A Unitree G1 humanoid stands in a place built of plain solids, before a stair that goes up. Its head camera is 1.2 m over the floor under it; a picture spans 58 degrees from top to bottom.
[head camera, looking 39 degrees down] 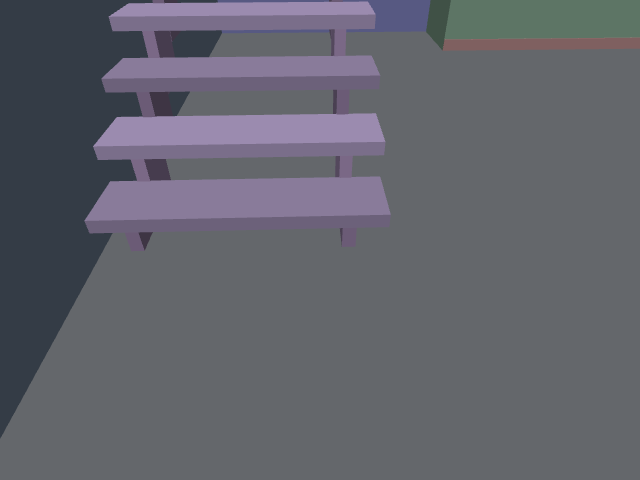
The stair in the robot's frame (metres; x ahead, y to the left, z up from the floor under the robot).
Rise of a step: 0.19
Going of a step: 0.26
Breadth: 1.21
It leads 2 degrees to the left of straight ahead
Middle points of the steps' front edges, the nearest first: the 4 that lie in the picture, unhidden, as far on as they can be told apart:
1.39 0.32 0.19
1.65 0.33 0.38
1.91 0.34 0.57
2.17 0.35 0.76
